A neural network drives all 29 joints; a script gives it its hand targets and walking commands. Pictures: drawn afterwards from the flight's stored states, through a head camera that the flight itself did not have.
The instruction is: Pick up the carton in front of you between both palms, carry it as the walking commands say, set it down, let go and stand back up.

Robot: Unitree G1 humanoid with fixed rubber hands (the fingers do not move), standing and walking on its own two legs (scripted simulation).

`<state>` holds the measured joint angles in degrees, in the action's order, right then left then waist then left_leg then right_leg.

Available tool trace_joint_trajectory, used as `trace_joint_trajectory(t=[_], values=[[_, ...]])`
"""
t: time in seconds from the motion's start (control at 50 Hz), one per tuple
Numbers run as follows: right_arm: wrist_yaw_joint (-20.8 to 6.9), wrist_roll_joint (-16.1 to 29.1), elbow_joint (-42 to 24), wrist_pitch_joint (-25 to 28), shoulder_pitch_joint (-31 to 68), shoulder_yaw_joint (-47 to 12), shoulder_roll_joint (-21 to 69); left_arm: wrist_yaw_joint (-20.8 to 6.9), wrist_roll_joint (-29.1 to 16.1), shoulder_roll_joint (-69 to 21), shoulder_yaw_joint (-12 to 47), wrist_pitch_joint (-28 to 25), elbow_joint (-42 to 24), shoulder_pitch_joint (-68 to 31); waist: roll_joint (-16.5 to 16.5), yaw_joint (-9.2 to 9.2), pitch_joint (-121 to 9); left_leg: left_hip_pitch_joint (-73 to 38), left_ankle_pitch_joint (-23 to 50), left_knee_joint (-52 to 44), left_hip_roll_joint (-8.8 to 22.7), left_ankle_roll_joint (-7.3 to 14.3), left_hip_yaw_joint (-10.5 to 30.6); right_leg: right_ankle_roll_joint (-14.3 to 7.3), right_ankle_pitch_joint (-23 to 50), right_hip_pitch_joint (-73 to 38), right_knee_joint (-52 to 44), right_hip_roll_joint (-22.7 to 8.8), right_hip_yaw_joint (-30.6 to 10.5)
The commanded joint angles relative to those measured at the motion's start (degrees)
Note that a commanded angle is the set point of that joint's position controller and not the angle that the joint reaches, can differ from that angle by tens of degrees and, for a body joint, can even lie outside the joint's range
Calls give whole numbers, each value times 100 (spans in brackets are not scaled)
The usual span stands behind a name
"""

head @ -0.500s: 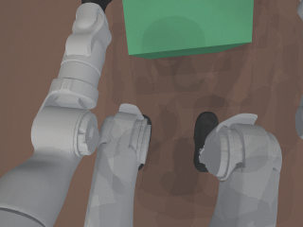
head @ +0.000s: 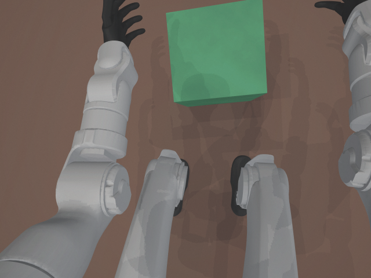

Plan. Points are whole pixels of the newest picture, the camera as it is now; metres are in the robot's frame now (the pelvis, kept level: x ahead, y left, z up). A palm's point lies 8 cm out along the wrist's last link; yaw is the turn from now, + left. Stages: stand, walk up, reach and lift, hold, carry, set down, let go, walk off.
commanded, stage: set down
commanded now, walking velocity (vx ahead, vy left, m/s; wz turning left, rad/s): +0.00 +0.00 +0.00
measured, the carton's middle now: (216, 65) +0.53 -0.02 -0.36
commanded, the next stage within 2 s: let go in 0.44 s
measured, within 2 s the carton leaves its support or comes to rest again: neither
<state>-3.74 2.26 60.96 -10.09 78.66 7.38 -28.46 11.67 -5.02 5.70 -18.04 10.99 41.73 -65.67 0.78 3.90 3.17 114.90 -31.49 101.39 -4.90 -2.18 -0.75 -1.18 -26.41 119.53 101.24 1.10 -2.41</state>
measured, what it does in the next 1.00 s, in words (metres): rises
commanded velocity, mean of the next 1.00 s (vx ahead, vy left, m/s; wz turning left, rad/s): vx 0.00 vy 0.00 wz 0.00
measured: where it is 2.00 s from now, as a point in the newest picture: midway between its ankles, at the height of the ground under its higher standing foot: (207, 196)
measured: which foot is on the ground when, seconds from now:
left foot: down 0.00-1.00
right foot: down 0.00-1.00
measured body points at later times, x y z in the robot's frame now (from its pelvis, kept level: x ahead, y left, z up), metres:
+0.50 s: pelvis +0.03 -0.01 +0.14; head +0.33 -0.05 +0.47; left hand +0.52 +0.16 +0.03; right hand +0.57 -0.24 +0.03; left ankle +0.09 +0.12 -0.45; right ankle +0.11 -0.11 -0.45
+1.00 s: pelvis +0.09 +0.00 +0.25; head +0.28 -0.03 +0.65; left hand +0.40 +0.21 +0.15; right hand +0.41 -0.25 +0.13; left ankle +0.09 +0.12 -0.45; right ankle +0.11 -0.11 -0.45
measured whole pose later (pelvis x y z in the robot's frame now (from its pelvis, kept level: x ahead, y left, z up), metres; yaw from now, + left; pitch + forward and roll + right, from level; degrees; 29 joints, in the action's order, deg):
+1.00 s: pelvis +0.09 +0.00 +0.25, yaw -5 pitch +27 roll +0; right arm -0.4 -3.1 36.0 -2.7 19.1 10.0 -12.7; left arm -3.9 -0.2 9.6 -7.3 2.3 30.8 -11.9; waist 1.7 3.4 -3.0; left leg 50.3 -19.3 43.1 -2.2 0.0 2.1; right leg -0.4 -15.1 53.5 42.2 2.0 -2.5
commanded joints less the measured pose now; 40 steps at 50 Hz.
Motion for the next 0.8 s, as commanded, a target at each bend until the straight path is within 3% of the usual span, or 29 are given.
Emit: trace_joint_trajectory(t=[0.0, 0.3, 0.42, 0.5, 0.64, 0.72, 0.78], values=[[-2, -44, -889, -1, 1602, 103, -749, -19, -12, 603, -24, -31, -904, -1030, -1053, 33, -6767, -2089, 1492, -1301, -140, -199, -587, 100, 1883, -5436, -1057, 154, 191], [-156, -389, -995, -89, 907, 402, -343, -313, 258, 431, -228, -12, -1053, -223, -1035, 170, -6418, -2752, 1899, -3033, -67, -225, -504, 133, 2565, -6885, -2740, 149, 9], [-192, -623, -901, 10, 645, 626, -162, -436, 456, 321, -340, -115, -963, 37, -944, 165, -6066, -3201, 2078, -3737, -30, -239, -428, 131, 2690, -7275, -3439, 134, -42], [-120, -869, -932, 84, 105, 819, 25, -583, 645, 296, -309, -216, -969, 447, -854, 63, -6146, -3647, 2243, -4131, -14, -245, -387, 144, 2973, -7771, -3857, 136, -81], [357, -1029, -2053, 225, -1897, 895, 739, -1075, 993, 681, 94, -445, -1341, 2173, -724, 9, -6416, -4566, 2513, -4842, 1, -79, -320, 208, 3831, -9404, -4580, 87, -233], [514, -826, -2919, 337, -2734, 699, 954, -1348, 922, 876, 382, -536, -1664, 2926, -574, 15, -5738, -5390, 2519, -5266, 100, 26, -176, 197, 3401, -9478, -5063, 84, -155], [490, -667, -3170, 450, -3417, 550, 1016, -1485, 767, 877, 590, -616, -1679, 3544, -442, 12, -5061, -6084, 2599, -5549, 196, 55, -40, 170, 3038, -9225, -5385, 86, -70]])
